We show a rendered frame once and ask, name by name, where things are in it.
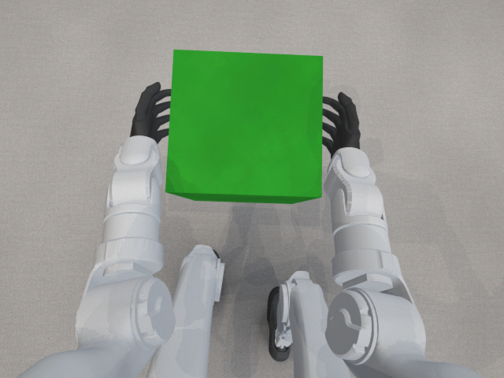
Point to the left robot forearm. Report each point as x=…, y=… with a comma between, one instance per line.
x=131, y=233

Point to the carton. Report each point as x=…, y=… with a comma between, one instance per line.
x=245, y=127

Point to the left robot hand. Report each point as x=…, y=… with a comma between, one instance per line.
x=145, y=122

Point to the right robot upper arm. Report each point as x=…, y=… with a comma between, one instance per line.
x=382, y=336

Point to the right robot hand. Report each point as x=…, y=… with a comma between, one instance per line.
x=346, y=132

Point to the right robot forearm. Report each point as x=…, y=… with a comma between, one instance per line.
x=363, y=256

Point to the right robot foot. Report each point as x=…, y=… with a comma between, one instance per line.
x=278, y=353

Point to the left robot upper arm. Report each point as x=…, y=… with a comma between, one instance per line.
x=119, y=326

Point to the right robot thigh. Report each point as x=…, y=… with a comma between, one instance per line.
x=302, y=305

